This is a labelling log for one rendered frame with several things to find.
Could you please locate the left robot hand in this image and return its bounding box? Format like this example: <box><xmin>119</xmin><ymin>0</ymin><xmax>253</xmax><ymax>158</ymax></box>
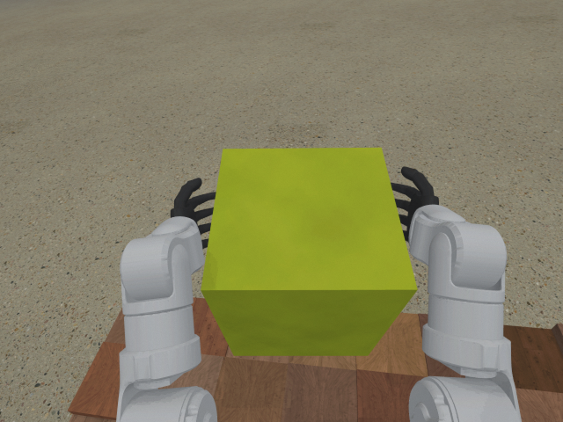
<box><xmin>171</xmin><ymin>178</ymin><xmax>216</xmax><ymax>249</ymax></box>

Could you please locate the left robot upper arm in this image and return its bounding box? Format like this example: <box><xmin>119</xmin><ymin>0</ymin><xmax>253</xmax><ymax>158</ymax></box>
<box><xmin>120</xmin><ymin>386</ymin><xmax>217</xmax><ymax>422</ymax></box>

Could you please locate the right robot hand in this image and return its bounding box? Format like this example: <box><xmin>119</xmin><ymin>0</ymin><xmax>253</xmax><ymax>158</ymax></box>
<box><xmin>391</xmin><ymin>167</ymin><xmax>439</xmax><ymax>243</ymax></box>

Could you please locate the carton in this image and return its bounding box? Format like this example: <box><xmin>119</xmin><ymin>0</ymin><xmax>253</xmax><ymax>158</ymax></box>
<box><xmin>201</xmin><ymin>148</ymin><xmax>418</xmax><ymax>356</ymax></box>

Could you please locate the right robot upper arm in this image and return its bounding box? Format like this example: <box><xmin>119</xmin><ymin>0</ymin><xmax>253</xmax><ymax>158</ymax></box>
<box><xmin>409</xmin><ymin>376</ymin><xmax>520</xmax><ymax>422</ymax></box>

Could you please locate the robot right forearm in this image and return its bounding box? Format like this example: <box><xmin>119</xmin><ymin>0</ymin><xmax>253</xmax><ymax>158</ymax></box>
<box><xmin>408</xmin><ymin>205</ymin><xmax>522</xmax><ymax>422</ymax></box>

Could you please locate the robot left forearm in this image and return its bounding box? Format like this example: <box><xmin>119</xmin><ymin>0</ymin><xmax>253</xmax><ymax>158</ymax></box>
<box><xmin>116</xmin><ymin>216</ymin><xmax>205</xmax><ymax>422</ymax></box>

